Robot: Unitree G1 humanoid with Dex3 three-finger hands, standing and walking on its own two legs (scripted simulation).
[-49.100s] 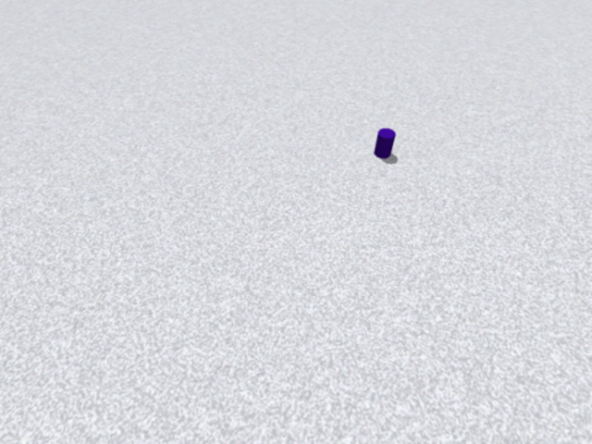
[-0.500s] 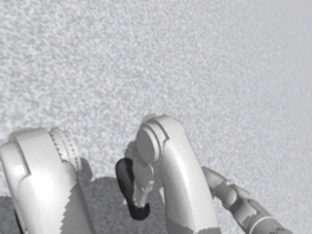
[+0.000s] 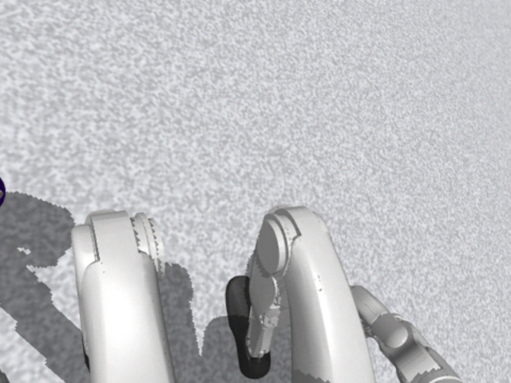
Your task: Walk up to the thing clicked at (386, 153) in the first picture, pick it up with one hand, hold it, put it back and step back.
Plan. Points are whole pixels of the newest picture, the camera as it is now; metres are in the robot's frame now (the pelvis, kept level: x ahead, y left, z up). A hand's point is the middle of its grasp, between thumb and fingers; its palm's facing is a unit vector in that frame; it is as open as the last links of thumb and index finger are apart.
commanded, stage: settle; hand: left
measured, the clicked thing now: out of the picture +0.37 +0.36 -0.14
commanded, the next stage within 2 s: lift in 1.60 s
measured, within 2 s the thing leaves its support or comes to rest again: neither
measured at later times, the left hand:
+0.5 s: hand out of the picture +0.35 +0.36 -0.02, palm faces +0.56 -0.83 -0.06, open 11.9 cm
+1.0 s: hand out of the picture +0.36 +0.35 +0.02, palm faces +0.57 -0.82 -0.05, open 11.9 cm
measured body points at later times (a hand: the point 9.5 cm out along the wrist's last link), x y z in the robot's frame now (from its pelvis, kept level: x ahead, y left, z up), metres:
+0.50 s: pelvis +0.01 -0.02 +0.04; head +0.20 +0.10 +0.43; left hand +0.32 +0.40 -0.01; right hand +0.22 -0.25 -0.07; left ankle +0.08 +0.13 -0.26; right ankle +0.13 -0.13 -0.26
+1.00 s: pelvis +0.02 -0.02 +0.06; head +0.21 +0.06 +0.46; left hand +0.33 +0.39 +0.03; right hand +0.21 -0.26 -0.06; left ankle +0.08 +0.13 -0.26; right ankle +0.13 -0.13 -0.26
